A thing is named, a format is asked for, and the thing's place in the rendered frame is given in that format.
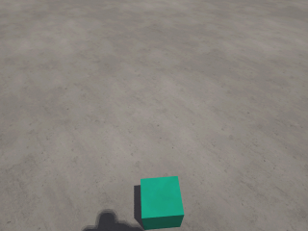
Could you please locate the carton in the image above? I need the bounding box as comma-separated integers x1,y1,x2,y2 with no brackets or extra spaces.
141,176,185,230

